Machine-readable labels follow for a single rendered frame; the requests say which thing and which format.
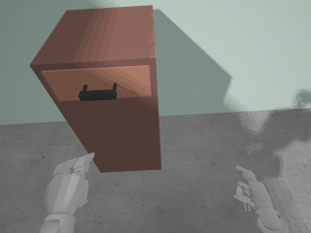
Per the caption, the left robot forearm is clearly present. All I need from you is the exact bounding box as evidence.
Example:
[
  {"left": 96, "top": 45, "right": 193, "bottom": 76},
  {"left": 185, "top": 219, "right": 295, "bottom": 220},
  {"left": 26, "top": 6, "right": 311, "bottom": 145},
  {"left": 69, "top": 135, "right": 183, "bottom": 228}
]
[{"left": 39, "top": 213, "right": 76, "bottom": 233}]

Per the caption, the drawer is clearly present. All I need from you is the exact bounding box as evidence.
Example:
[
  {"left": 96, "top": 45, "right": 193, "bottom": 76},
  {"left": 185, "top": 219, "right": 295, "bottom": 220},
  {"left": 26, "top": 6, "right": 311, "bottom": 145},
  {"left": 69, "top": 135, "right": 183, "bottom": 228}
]
[{"left": 42, "top": 64, "right": 152, "bottom": 101}]

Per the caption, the right robot hand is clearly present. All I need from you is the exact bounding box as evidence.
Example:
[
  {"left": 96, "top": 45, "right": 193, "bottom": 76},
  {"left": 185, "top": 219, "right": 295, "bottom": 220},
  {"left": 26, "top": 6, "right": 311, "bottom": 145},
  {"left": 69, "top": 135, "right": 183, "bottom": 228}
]
[{"left": 233, "top": 166, "right": 274, "bottom": 215}]

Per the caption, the right robot forearm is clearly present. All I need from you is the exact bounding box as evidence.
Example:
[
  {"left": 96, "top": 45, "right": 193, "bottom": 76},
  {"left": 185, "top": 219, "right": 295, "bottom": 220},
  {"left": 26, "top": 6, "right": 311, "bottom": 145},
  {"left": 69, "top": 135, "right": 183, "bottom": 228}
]
[{"left": 255, "top": 207, "right": 289, "bottom": 233}]

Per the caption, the left robot hand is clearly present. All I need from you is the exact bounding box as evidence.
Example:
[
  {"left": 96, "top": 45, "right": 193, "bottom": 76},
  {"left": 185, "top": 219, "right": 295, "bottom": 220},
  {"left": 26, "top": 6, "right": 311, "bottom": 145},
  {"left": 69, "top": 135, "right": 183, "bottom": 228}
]
[{"left": 44, "top": 152, "right": 95, "bottom": 216}]

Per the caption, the handle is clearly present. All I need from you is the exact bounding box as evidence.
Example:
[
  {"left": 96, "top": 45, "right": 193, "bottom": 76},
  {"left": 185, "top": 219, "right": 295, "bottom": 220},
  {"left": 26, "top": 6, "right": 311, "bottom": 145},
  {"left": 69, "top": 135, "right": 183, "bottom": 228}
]
[{"left": 79, "top": 83, "right": 117, "bottom": 102}]

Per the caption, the cabinet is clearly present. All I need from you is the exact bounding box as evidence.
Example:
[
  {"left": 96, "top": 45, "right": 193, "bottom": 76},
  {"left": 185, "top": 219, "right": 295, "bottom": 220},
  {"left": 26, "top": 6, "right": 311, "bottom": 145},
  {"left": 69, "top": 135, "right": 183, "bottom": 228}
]
[{"left": 30, "top": 5, "right": 161, "bottom": 173}]

